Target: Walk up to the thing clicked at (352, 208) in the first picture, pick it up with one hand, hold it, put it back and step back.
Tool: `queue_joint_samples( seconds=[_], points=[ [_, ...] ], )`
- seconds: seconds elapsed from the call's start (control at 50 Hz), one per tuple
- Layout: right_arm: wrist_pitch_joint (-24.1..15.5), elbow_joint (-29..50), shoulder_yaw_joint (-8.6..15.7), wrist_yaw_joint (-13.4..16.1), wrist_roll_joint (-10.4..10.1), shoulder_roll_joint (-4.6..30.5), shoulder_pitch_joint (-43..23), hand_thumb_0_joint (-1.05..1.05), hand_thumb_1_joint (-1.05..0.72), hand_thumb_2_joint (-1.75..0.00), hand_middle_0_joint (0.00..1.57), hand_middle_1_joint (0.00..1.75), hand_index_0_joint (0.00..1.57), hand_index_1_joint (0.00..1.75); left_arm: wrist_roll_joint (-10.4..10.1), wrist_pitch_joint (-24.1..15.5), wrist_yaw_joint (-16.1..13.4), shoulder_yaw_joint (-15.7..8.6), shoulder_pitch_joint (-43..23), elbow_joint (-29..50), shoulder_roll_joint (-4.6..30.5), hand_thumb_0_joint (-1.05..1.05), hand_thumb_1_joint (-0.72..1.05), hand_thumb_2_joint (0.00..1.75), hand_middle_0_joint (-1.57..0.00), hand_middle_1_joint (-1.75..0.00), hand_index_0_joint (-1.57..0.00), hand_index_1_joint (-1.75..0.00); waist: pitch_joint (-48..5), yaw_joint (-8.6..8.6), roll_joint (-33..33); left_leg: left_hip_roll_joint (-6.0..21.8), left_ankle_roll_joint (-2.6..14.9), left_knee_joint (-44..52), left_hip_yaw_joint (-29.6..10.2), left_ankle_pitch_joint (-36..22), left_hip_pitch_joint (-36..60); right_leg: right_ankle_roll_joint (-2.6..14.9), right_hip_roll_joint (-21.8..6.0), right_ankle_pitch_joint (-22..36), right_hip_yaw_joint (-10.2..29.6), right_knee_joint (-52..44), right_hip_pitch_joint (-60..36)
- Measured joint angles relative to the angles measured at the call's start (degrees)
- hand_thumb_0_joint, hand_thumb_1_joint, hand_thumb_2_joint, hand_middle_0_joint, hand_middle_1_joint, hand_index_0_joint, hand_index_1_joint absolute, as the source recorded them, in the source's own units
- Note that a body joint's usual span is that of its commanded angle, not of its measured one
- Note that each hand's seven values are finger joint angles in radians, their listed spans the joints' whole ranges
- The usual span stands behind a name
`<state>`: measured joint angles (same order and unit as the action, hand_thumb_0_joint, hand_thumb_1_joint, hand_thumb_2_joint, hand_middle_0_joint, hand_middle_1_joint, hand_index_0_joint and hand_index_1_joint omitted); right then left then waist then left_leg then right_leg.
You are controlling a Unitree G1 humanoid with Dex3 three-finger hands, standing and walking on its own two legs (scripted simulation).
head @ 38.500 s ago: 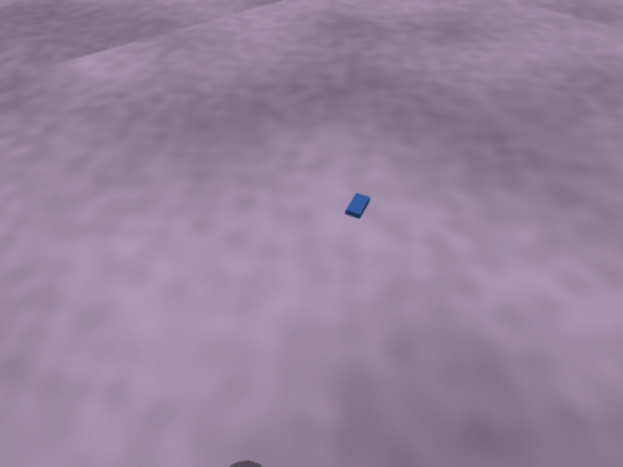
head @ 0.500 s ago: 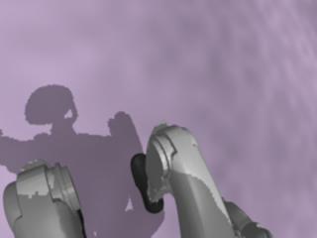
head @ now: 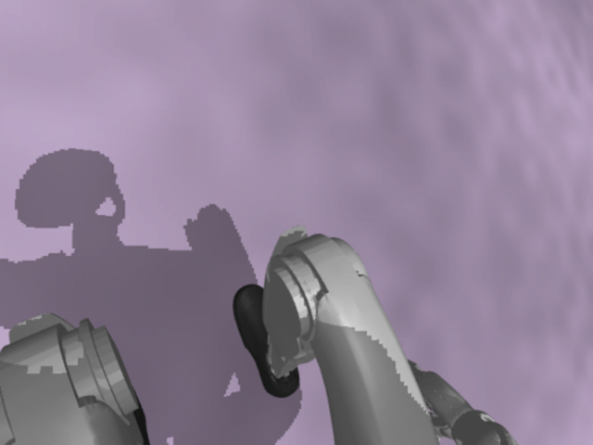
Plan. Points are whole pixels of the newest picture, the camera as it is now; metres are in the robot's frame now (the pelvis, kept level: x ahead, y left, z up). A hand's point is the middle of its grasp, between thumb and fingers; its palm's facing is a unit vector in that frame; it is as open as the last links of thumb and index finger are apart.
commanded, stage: rest palm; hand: left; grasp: from above
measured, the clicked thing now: out of the picture +0.48 +0.44 -0.29
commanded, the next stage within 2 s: none
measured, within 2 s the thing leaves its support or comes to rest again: neither
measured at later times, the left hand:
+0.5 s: hand out of the picture +0.44 +0.41 -0.22, palm faces -0.41 -0.15 -0.90, open 14.4 cm
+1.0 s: hand out of the picture +0.45 +0.41 -0.23, palm faces -0.42 -0.16 -0.89, open 14.1 cm
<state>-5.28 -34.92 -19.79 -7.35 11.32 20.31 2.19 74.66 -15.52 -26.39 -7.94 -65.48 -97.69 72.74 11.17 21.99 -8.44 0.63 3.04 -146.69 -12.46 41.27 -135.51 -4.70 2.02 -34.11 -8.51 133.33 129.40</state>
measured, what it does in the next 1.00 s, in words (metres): stands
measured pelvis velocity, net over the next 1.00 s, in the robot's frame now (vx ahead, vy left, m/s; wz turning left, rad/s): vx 0.00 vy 0.00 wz -0.02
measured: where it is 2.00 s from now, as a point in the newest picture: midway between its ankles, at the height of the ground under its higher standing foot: (207, 404)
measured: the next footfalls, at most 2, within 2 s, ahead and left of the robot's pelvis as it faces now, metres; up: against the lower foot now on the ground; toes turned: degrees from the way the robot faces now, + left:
none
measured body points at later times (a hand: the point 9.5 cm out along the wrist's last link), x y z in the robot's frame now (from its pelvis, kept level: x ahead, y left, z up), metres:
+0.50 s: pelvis +0.00 +0.00 +0.00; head +0.27 +0.15 +0.32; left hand +0.46 +0.42 -0.17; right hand +0.08 -0.26 -0.04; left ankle +0.06 +0.11 -0.27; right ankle +0.13 -0.13 -0.27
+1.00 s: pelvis +0.00 +0.00 +0.00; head +0.29 +0.15 +0.31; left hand +0.47 +0.41 -0.18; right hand +0.08 -0.25 -0.05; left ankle +0.06 +0.11 -0.27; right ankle +0.13 -0.13 -0.27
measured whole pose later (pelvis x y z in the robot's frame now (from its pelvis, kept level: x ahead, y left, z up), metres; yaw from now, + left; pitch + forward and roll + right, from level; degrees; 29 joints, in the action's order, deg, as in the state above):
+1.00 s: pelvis +0.00 +0.00 +0.00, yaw -1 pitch +27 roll -18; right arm -5.9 -33.9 -23.7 -7.6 12.7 19.4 1.7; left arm 74.1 -18.9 -27.5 -8.6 -62.9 -96.1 74.3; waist 12.5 22.6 -9.3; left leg 0.7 2.6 -147.0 -14.5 42.0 -134.5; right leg -4.7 2.3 -34.1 -10.3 132.3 127.9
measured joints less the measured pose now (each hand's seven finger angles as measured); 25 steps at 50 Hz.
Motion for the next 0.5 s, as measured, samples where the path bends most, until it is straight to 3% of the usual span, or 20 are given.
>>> queue_joint_samples(
  seconds=[0.08,0.18,0.34,0.42,0.5],
  points=[
    [0.8,0.3,-1.41,0.02,0.05,-0.71,0.48,0.0,-0.92,-0.9,0.2,0.3,0.2,0.3,-1.12,-1.29,3.6,-0.64,1.15,2.33,0.43,0.0,-0.56,0.98,-0.08,-1.01,-0.08,-1.01,1.27,-0.17,-0.39,-0.04,-0.42,0.31,-0.44,0.39,0.64,-0.21,-0.03,-0.22,-0.31,-0.39,-0.54],
    [2.44,1.28,-3.14,0.03,0.52,-1.38,0.4,0.0,-0.91,-0.9,0.2,0.3,0.2,0.3,-1.38,-4.73,4.73,-1.83,3.24,4.69,1.11,0.0,-0.57,0.99,-0.08,-1.01,-0.08,-1.01,2.2,-0.23,-1.12,-0.15,-0.89,0.54,-1.36,0.85,1.82,-0.31,-0.02,-0.41,-1.05,-0.96,-1.78],
    [3.52,2.57,-3.48,0.39,1.45,-0.77,-0.11,0.0,-0.91,-0.9,0.2,0.3,0.2,0.3,0.82,-8.4,1.31,-2.39,4.68,4.46,1.53,0.0,-0.58,1.01,-0.08,-0.99,-0.06,-1.01,1.48,-0.42,-1.64,0.0,-0.94,0.24,-2.15,0.88,2.55,0.43,0.25,-0.06,-1.78,-1.27,-2.69],
    [2.78,2.45,-2.96,0.52,1.63,0.04,-0.57,0.0,-0.91,-0.9,0.2,0.3,0.2,0.3,1.73,-7.83,-0.95,-1.33,4.33,3.13,1.45,0.0,-0.59,1.01,-0.08,-0.99,-0.06,-1.0,1.21,-0.52,-1.35,0.06,-0.57,0.1,-1.93,0.53,2.33,0.46,0.31,0.22,-1.65,-1.22,-2.64],
    [1.56,1.8,-2.62,0.53,1.52,0.46,-0.8,0.0,-0.91,-0.9,0.2,0.3,0.2,0.3,1.4,-6.37,-2.32,-0.35,3.35,1.51,1.41,0.0,-0.58,1.01,-0.08,-0.99,-0.06,-1.01,0.86,-0.45,-1.26,0.16,-0.25,-0.03,-1.57,0.07,1.71,0.44,0.37,0.58,-1.38,-1.05,-2.07]
  ],
)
